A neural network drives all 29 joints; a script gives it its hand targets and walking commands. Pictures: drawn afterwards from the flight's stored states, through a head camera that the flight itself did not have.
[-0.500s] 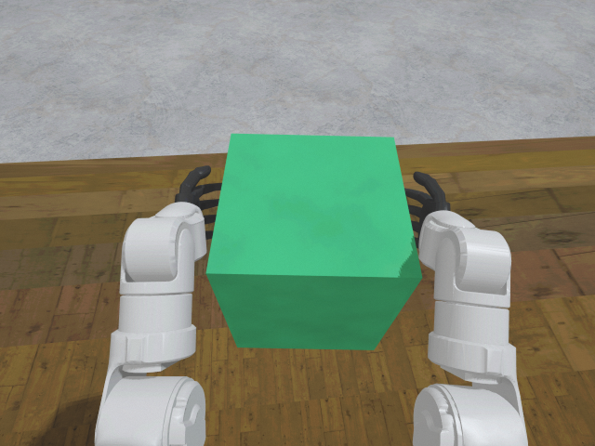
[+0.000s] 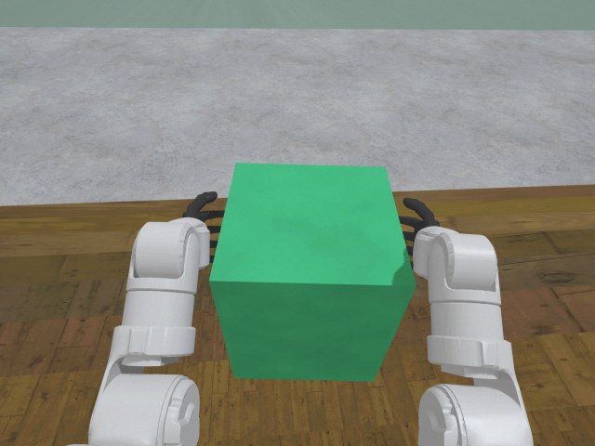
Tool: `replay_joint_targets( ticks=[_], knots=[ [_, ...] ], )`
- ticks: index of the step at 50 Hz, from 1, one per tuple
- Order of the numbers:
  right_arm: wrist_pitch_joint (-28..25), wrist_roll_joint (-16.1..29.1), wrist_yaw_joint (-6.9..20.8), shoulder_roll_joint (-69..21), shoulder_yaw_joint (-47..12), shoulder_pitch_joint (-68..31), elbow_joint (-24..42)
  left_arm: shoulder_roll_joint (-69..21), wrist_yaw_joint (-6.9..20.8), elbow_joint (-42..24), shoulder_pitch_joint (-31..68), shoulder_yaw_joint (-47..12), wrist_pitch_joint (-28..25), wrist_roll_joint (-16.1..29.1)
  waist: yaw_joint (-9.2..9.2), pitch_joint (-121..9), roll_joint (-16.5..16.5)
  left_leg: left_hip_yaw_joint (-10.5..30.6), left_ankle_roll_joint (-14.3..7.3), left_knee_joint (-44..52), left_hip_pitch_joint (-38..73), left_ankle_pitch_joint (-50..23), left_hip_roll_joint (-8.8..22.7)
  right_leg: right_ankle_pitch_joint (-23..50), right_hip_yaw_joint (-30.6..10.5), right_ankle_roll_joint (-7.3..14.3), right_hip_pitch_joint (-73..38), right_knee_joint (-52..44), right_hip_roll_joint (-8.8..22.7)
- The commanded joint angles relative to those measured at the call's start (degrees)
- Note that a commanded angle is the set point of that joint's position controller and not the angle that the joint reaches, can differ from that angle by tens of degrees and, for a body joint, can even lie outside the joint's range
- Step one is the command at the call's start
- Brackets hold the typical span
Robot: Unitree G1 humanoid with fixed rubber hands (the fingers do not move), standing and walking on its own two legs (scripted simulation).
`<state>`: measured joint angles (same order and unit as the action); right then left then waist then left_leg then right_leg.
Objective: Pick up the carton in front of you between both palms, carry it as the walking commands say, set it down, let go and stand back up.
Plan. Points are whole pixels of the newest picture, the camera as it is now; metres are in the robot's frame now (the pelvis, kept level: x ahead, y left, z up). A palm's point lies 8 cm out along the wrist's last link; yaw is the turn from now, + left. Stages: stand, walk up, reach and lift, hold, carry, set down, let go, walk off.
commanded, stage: carry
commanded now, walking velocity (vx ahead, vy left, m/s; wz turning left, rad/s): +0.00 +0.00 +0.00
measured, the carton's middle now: (307, 276) +0.35 +0.00 +0.05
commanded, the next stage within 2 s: none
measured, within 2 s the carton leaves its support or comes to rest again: neither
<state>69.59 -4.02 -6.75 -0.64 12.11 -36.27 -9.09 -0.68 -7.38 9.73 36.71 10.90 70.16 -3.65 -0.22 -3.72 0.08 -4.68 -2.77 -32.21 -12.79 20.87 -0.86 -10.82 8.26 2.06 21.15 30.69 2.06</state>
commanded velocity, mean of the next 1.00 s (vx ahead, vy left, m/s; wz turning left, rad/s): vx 0.00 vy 0.00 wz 0.00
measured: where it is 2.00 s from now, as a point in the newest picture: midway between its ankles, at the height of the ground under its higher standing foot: outside the picture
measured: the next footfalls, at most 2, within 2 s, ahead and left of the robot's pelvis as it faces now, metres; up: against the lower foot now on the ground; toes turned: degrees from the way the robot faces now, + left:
left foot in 1.72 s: +0.25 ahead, +0.09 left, +0.00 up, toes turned +4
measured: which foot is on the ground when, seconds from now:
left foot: down 0.00-1.00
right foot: down 0.00-1.00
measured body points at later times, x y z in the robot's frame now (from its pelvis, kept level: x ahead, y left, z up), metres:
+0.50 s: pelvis -0.01 +0.00 +0.00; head -0.02 +0.00 +0.45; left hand +0.34 +0.15 +0.12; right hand +0.35 -0.15 +0.12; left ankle -0.04 +0.08 -0.73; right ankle +0.06 -0.10 -0.73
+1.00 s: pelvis -0.02 +0.00 +0.00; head -0.03 +0.00 +0.45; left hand +0.34 +0.15 +0.12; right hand +0.34 -0.15 +0.12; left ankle -0.04 +0.08 -0.73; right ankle +0.06 -0.10 -0.73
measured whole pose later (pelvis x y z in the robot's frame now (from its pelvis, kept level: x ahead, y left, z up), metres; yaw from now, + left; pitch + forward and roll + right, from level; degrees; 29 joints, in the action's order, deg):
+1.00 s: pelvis -0.02 +0.00 +0.00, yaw +0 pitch +1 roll +0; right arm 70.1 -4.2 -6.7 -0.4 12.0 -37.4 -10.3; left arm -0.4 -7.1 10.6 37.4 11.2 70.6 -3.9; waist -0.3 -3.6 0.0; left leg -5.1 -2.7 -32.5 -14.6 19.5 -0.8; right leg -8.9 8.4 2.2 22.4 29.9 2.5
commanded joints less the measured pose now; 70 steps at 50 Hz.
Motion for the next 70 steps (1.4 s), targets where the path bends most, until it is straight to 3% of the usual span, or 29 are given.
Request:
replay_joint_targets(
  ticks=[1, 54, 56, 58, 59, 60, 61, 63, 65, 66, 67, 68, 69, 70],
  knots=[
    [-1.0, 24.3, 14.4, -62.6, -34.4, -41.0, 3.6, -63.0, 14.5, -5.5, 41.4, -33.7, -1.8, 24.1, -0.07, -19.3, 0.1, 7.0, -0.4, 6.2, 0.1, -12.4, 8.0, 8.9, -7.8, 1.6, -12.1, -3.1, 6.9],
    [-0.6, 24.3, 14.0, -63.5, -33.7, -41.9, 4.1, -64.2, 14.4, -6.2, 43.1, -33.2, -1.4, 24.9, -0.06, -21.7, -0.1, 6.7, -0.5, 5.0, 0.6, -15.0, 8.2, 11.6, -7.5, 1.5, -11.7, -2.9, 7.1],
    [-0.7, 24.2, 14.0, -63.4, -33.7, -42.2, 4.2, -64.0, 14.4, -6.1, 43.2, -33.2, -1.4, 25.0, 0.01, -21.4, 0.6, 6.9, -1.0, 7.0, 0.2, -5.9, 8.0, 1.9, -7.0, 1.6, -10.8, -3.5, 6.4],
    [-0.7, 24.1, 13.9, -63.3, -33.6, -42.3, 4.0, -64.1, 14.5, -6.2, 43.5, -33.4, -1.4, 25.2, 0.51, -19.2, 2.3, 9.6, -3.5, 10.1, -0.9, 9.6, 8.4, -14.3, -5.5, 1.7, -6.7, -1.2, 4.1],
    [-0.6, 24.1, 13.9, -63.3, -33.6, -42.5, 4.0, -64.2, 14.5, -6.1, 44.2, -33.4, -1.4, 25.3, 1.14, -16.7, 3.5, 13.0, -4.9, 12.9, -0.5, 14.5, 10.1, -17.3, -4.1, 1.2, -2.3, 1.3, 2.7],
    [-0.7, 24.2, 13.9, -63.2, -33.6, -42.8, 4.0, -64.3, 14.6, -5.7, 44.5, -33.3, -1.5, 25.3, 1.81, -14.0, 5.5, 16.5, -6.3, 15.4, 0.8, 16.2, 12.4, -15.9, -1.5, 0.7, 2.2, 4.7, 0.8],
    [-0.7, 24.4, 13.9, -63.2, -33.7, -43.0, 3.9, -64.1, 14.6, -5.3, 44.4, -33.2, -1.5, 25.2, 2.48, -11.8, 6.9, 19.2, -7.8, 15.8, 3.1, 14.9, 14.8, -13.8, 0.0, 0.4, 6.8, 7.3, -0.2],
    [-0.9, 24.6, 13.9, -62.9, -33.8, -42.8, 3.6, -63.7, 14.4, -4.1, 43.0, -32.8, -1.5, 24.9, 3.11, -12.3, 7.9, 20.4, -9.8, 12.6, 8.1, 3.1, 16.6, -12.1, -0.5, 1.0, 11.0, 7.9, -0.4],
    [-1.0, 25.1, 13.7, -63.0, -34.1, -42.9, 3.6, -63.0, 14.2, -3.1, 41.3, -31.9, -1.5, 24.1, 2.5, -15.4, 7.4, 15.8, -8.8, 6.8, 9.9, -9.8, 15.0, -10.2, 0.9, 1.3, 7.0, 3.8, -1.8],
    [-1.1, 25.1, 13.6, -63.2, -34.2, -42.4, 3.2, -62.7, 14.1, -2.6, 40.4, -31.3, -1.5, 23.8, 1.66, -16.9, 6.5, 12.9, -7.4, 3.7, 7.0, -11.1, 13.7, -8.4, 0.8, 1.8, 0.8, 1.1, -1.9],
    [-1.2, 25.3, 13.5, -63.7, -34.4, -42.2, 3.1, -62.6, 14.1, -2.2, 40.0, -31.0, -1.7, 23.5, 0.27, -18.5, 3.9, 9.0, -4.9, 0.0, 0.4, -10.5, 11.0, -8.0, -2.2, 3.1, -8.0, -0.4, -0.5],
    [-1.2, 25.5, 13.6, -64.4, -34.6, -42.8, 3.2, -62.1, 14.0, -1.4, 38.8, -30.4, -1.9, 23.0, -1.72, -20.0, -5.0, 2.3, -1.4, -11.2, -10.8, -9.7, 5.6, -7.4, -14.4, 6.5, -19.1, -4.5, 5.9],
    [-1.1, 25.6, 13.6, -64.4, -34.2, -42.9, 2.7, -61.0, 13.9, -0.4, 37.3, -29.6, -2.1, 22.5, -3.11, -20.4, -16.1, -1.5, 1.1, -22.5, -26.2, 3.5, 0.6, -0.1, -31.7, 11.7, -30.5, -8.7, 16.4],
    [-1.2, 25.5, 13.6, -64.3, -34.1, -43.4, 2.7, -61.3, 13.7, -1.4, 37.8, -29.8, -2.3, 22.7, -3.42, -19.2, -15.8, 2.0, 0.7, -29.7, -34.4, 15.1, 0.2, 6.8, -38.0, 14.9, -34.0, -9.6, 20.0]
  ],
)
